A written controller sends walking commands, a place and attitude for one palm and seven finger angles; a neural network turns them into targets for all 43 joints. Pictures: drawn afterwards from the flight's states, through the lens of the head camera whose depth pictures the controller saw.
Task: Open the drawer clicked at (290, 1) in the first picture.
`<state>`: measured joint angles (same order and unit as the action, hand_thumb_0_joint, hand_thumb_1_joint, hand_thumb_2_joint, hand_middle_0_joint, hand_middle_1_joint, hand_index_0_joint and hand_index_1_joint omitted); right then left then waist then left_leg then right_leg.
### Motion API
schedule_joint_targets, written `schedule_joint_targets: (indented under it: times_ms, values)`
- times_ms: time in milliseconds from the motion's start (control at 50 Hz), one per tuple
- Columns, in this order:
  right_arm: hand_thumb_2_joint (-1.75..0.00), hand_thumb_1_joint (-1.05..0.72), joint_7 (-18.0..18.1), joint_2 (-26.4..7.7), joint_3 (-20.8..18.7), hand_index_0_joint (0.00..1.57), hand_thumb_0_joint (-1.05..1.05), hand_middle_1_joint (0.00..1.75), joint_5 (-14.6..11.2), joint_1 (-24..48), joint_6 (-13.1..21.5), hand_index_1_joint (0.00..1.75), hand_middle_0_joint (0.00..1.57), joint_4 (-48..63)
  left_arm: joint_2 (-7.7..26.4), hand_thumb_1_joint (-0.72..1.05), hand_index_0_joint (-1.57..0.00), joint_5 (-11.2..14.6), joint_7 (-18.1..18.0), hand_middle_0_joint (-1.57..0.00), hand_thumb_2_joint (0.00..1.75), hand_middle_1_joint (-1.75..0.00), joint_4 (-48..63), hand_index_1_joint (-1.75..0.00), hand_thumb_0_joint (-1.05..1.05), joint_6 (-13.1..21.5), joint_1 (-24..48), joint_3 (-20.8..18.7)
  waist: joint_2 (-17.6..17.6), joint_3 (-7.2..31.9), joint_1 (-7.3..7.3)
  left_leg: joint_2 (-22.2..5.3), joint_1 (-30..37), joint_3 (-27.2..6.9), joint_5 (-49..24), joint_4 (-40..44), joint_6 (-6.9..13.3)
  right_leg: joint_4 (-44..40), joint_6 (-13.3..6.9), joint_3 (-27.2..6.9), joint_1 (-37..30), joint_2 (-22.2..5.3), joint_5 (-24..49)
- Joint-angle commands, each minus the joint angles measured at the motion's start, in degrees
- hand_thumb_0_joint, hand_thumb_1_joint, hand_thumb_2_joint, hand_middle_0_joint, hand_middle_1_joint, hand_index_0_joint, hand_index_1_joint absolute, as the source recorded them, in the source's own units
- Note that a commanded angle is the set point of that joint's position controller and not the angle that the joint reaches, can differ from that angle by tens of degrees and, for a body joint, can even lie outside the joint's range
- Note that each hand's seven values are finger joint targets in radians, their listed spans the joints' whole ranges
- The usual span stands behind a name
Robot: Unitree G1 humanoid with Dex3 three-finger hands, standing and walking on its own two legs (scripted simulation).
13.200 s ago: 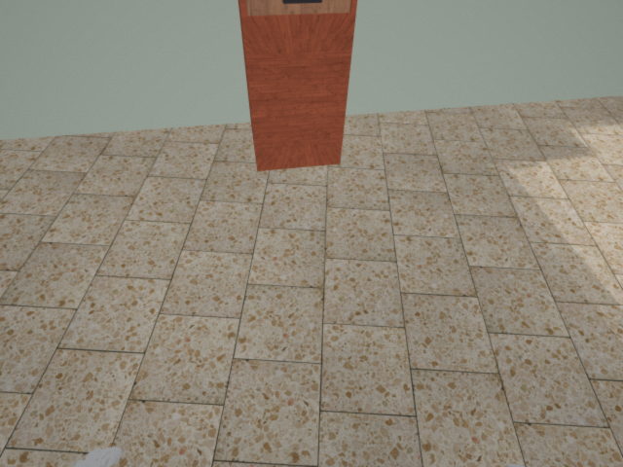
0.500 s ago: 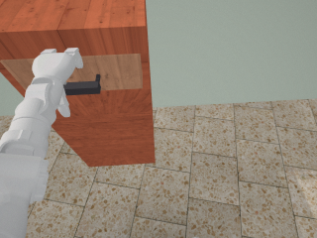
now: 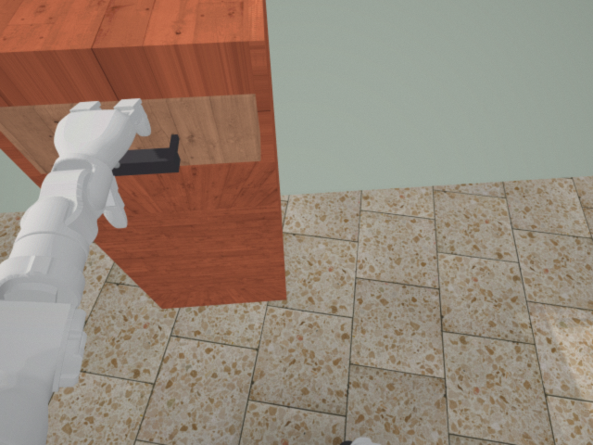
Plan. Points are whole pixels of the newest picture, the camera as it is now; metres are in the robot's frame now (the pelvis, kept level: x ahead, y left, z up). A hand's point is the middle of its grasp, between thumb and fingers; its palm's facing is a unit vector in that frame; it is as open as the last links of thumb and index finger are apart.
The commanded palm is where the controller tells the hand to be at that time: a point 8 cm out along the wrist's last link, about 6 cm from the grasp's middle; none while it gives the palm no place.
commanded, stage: lower the fingers behind the handle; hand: left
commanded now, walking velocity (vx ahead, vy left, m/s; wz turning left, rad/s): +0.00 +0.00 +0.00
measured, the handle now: (134, 152) +0.54 +0.24 +0.04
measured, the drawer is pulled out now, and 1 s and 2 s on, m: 0.00 0.00 0.00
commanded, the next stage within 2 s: close the thumb around the handle in 1.24 s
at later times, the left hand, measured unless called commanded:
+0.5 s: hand (119, 181) +0.48 +0.25 +0.05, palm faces -0.08 +0.00 -1.00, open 13.8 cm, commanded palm +0.46 +0.25 +0.10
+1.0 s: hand (129, 186) +0.49 +0.25 +0.02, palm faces -0.06 -0.01 -1.00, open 13.8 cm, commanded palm +0.47 +0.25 +0.08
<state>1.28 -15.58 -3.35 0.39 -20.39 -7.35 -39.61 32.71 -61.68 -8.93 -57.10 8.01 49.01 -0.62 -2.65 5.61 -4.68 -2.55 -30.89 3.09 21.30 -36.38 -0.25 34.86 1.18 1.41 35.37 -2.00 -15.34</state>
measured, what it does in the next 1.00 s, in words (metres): stands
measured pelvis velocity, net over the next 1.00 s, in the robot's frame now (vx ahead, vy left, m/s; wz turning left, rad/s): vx -0.02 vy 0.01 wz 0.00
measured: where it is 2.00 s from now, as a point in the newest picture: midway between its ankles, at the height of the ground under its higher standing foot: outside the picture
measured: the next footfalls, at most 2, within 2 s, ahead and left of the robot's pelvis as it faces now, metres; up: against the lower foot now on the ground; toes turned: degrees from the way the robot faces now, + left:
none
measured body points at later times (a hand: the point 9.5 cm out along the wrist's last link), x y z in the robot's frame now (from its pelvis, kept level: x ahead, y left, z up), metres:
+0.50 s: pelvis -0.01 +0.00 -0.01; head +0.09 +0.00 +0.43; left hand +0.48 +0.25 +0.10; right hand +0.00 -0.28 -0.14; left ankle -0.05 +0.12 -0.72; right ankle +0.00 -0.14 -0.72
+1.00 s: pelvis -0.02 +0.01 -0.02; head +0.10 +0.01 +0.42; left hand +0.48 +0.25 +0.08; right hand -0.03 -0.26 -0.15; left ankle -0.05 +0.12 -0.72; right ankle +0.00 -0.14 -0.72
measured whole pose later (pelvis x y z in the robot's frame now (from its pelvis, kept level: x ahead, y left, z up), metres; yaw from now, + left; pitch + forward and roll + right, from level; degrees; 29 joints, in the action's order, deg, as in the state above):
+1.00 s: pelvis -0.02 +0.01 -0.02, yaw +0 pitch +20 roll -1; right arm 0.0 -15.1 -2.9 1.9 -21.1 -5.7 -41.8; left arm 32.3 -63.6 -15.8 -64.1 5.8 51.8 -0.5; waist -2.7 6.9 -7.3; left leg -2.5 -41.8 2.8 24.1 -45.7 0.6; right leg 41.8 1.9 1.1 45.2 -2.2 -16.7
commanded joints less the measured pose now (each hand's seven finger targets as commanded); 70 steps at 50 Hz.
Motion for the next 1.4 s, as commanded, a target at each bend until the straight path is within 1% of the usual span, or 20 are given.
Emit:
schedule_joint_targets:
  times_ms: [0,20,140,180,280,380,480,540,600,620,720,760,780,880,1040,1100,1220,1300,1320,1380]
  values:
    - [-0.9,-0.9,0.7,-8.7,-3.8,0.2,0.0,0.3,0.4,-6.2,1.6,0.3,0.2,3.3,15.4,-0.5,-0.3,0.2,-4.0,-0.3,0.3,-1.2,12.5,-1.2,0.0,0.0,25.8,-4.1,-1.6,25.7,-0.38,3.3,9.0,-0.5,-31.4,1.0,2.3,0.0,-2.5,0.4,-16.5,3.6,23.2]
    - [-0.9,-0.9,0.6,-8.6,-3.8,0.2,0.0,0.3,0.4,-6.3,1.6,0.3,0.2,3.2,14.4,-0.5,-0.3,0.3,-4.1,-0.3,0.3,-1.2,13.7,-1.2,0.0,0.1,26.6,-3.2,-3.0,26.2,-0.51,3.3,10.0,-0.7,-32.4,0.8,2.2,0.1,-2.6,0.4,-16.0,3.6,23.5]
    - [-0.9,-0.9,0.9,-9.0,-3.5,0.2,0.0,0.3,0.4,-6.3,1.9,0.3,0.2,2.2,14.4,-0.5,-0.3,0.0,-5.5,-0.3,0.3,-1.2,9.9,-1.2,0.0,-0.8,27.9,-2.8,-0.2,22.6,-1.73,3.6,6.7,-0.7,-25.8,1.3,2.3,-0.4,-2.5,0.6,-14.3,3.6,19.9]
    - [-0.9,-0.9,1.0,-9.3,-3.4,0.2,0.0,0.3,0.5,-6.3,2.0,0.3,0.2,2.1,17.2,-0.5,-0.3,-0.4,-5.9,-0.3,0.3,-1.2,9.6,-1.2,0.0,-0.7,28.3,-4.8,-0.6,24.3,-1.27,3.7,6.3,-0.7,-25.7,0.9,2.3,0.0,-2.7,0.2,-15.2,3.5,20.0]
    - [-0.9,-0.9,0.9,-9.2,-3.2,0.2,0.0,0.3,0.6,-6.5,2.3,0.3,0.2,2.3,15.2,-0.5,-0.3,-0.4,-5.9,-0.3,0.3,-1.2,5.9,-1.2,0.0,-1.2,25.9,-3.4,0.1,23.6,-1.81,3.7,4.9,-0.4,-24.8,0.1,2.3,0.4,-2.5,0.3,-14.1,3.5,19.9]
    - [-0.9,-0.9,1.3,-9.7,-3.0,0.2,0.0,0.3,0.7,-7.1,2.7,0.3,0.2,2.3,17.6,-0.5,-0.3,-0.5,-5.5,-0.3,0.3,-1.2,5.0,-1.2,0.0,-0.3,26.5,-4.6,1.3,24.4,-2.02,3.8,3.0,-0.4,-22.1,-0.5,2.6,0.9,-2.3,-0.2,-13.7,3.4,18.7]
    - [-0.9,-0.9,1.2,-9.6,-3.2,0.2,0.0,0.3,1.1,-7.8,2.8,0.3,0.2,2.3,18.2,-0.5,-0.3,-0.8,-5.8,-0.3,0.3,-1.2,6.0,-1.2,0.0,1.2,25.4,-5.3,-0.5,26.6,-1.53,3.8,2.8,-0.6,-24.2,-2.1,2.4,2.6,-2.5,-0.1,-12.6,3.5,19.5]
    - [-0.9,-0.9,1.1,-9.7,-3.4,0.2,0.0,0.3,1.1,-8.3,3.1,0.3,0.2,1.6,16.3,-0.5,-0.3,-0.9,-6.6,-0.3,0.3,-1.2,5.0,-1.2,0.0,1.3,27.1,-3.6,-1.1,23.8,-2.95,3.5,2.2,-1.1,-21.9,-2.5,2.3,2.6,-2.4,0.3,-8.7,3.6,16.5]
    - [-0.9,-0.9,0.9,-9.9,-3.4,0.2,0.0,0.3,1.4,-9.0,2.9,0.3,0.2,1.1,17.6,-0.5,-0.3,-1.1,-7.4,-0.3,0.3,-1.2,5.4,-1.2,0.0,1.3,27.5,-4.6,-2.0,26.5,-2.85,3.5,2.6,-1.4,-23.7,-3.6,2.2,3.6,-2.5,0.3,-8.2,3.7,17.1]
    - [-0.9,-0.9,0.8,-9.7,-3.6,0.2,0.0,0.3,1.4,-9.2,3.0,0.3,0.2,1.0,15.2,-0.5,-0.3,-1.2,-7.6,-0.3,0.3,-1.2,5.2,-1.2,0.0,1.2,28.2,-2.8,-3.2,25.8,-3.35,3.4,3.0,-1.6,-23.9,-3.8,2.1,3.5,-2.6,0.5,-6.9,3.7,16.7]
    - [-0.9,-0.9,0.3,-9.8,-3.9,0.2,0.0,0.3,2.0,-10.0,3.2,0.3,0.2,0.2,15.4,-0.5,-0.3,-1.5,-9.1,-0.3,0.3,-1.2,6.9,-1.2,0.0,1.1,29.3,-3.8,-5.1,29.7,-3.02,2.9,5.7,-2.7,-29.0,-5.5,1.6,5.1,-2.7,0.8,-4.9,4.0,17.3]
    - [-0.9,-0.9,-0.1,-9.6,-3.9,0.2,0.0,0.3,2.0,-10.1,3.1,0.3,0.2,-0.1,12.5,-0.5,-0.3,-1.2,-9.3,-0.3,0.3,-1.2,4.7,-1.2,0.0,0.0,27.4,-2.2,-5.0,27.6,-3.19,2.5,5.7,-2.8,-30.1,-5.6,1.4,5.1,-2.7,1.4,-3.5,4.1,16.7]
    - [-0.9,-0.9,-0.3,-9.9,-3.8,0.2,0.0,0.3,1.9,-10.1,2.9,0.3,0.2,-0.2,12.9,-0.5,-0.3,-0.9,-9.3,-0.3,0.3,-1.2,3.5,-1.2,0.0,-0.5,26.4,-3.0,-2.6,27.3,-3.14,2.6,4.6,-2.7,-30.3,-5.8,1.5,5.0,-2.6,1.3,-4.3,4.1,17.3]
    - [-0.9,-0.9,-0.2,-10.3,-3.3,0.2,0.0,0.3,1.8,-9.6,2.5,0.3,0.2,-0.1,15.6,-0.5,-0.3,-1.5,-9.4,-0.3,0.3,-1.2,3.5,-1.2,0.0,-2.2,27.9,-4.0,-2.2,26.9,-2.92,2.8,2.6,-2.5,-26.5,-5.2,1.8,5.1,-2.7,1.2,-5.4,4.0,16.5]
    - [-0.9,-0.9,0.4,-10.0,-2.9,0.2,0.0,0.3,1.4,-9.4,2.6,0.3,0.2,0.6,16.0,-0.5,-0.3,-1.1,-7.8,-0.3,0.3,-1.2,2.5,-1.2,0.0,-1.8,26.3,-3.6,-0.9,24.6,-2.99,3.1,0.4,-2.0,-22.0,-4.4,2.2,4.5,-2.5,0.9,-6.4,3.9,15.4]
    - [-0.9,-0.9,0.5,-10.0,-2.9,0.2,0.0,0.3,1.5,-9.4,2.6,0.3,0.2,1.0,17.4,-0.5,-0.3,-1.0,-7.5,-0.3,0.3,-1.2,4.0,-1.2,0.0,-0.8,25.7,-4.6,-2.0,26.9,-2.41,3.2,1.1,-1.7,-24.2,-5.0,2.2,5.0,-2.4,0.5,-7.5,3.7,17.3]
    - [-0.9,-0.9,0.5,-10.1,-3.0,0.2,0.0,0.3,1.4,-9.1,2.5,0.3,0.2,1.1,18.1,-0.5,-0.3,-0.7,-7.9,-0.3,0.3,-1.2,3.8,-1.2,0.0,-0.3,23.5,-5.5,-1.0,26.1,-2.14,3.3,-0.3,-1.4,-24.0,-5.1,2.2,5.2,-2.4,0.5,-8.2,3.7,18.3]
    - [-0.9,-0.9,0.4,-10.2,-3.2,0.2,0.0,0.3,1.5,-9.3,2.4,0.3,0.2,0.9,17.8,-0.5,-0.3,-0.8,-8.3,-0.3,0.3,-1.2,5.1,-1.2,0.0,-0.5,24.3,-5.4,-1.9,27.8,-2.21,3.1,1.2,-1.5,-26.4,-5.6,2.1,5.5,-2.3,0.5,-8.0,3.7,19.4]
    - [-0.9,-0.9,0.3,-9.8,-3.3,0.2,0.0,0.3,1.5,-9.3,2.4,0.3,0.2,1.0,15.5,-0.5,-0.3,-0.6,-8.3,-0.3,0.3,-1.2,5.3,-1.2,0.0,-0.7,24.6,-3.6,-2.9,27.9,-2.56,3.2,1.9,-1.4,-26.9,-5.6,2.0,5.3,-2.3,0.6,-7.5,3.8,19.4]
    - [-0.9,-0.9,0.2,-10.1,-3.3,0.2,0.0,0.3,1.4,-9.2,2.3,0.3,0.2,0.8,16.1,-0.33,-0.31,-0.4,-8.2,-0.31,0.37,-1.22,4.5,-1.22,0.0,-1.2,24.6,-4.4,-1.1,26.7,-2.63,3.1,1.7,-1.5,-26.4,-5.6,2.1,5.0,-2.4,0.7,-7.3,3.9,18.9]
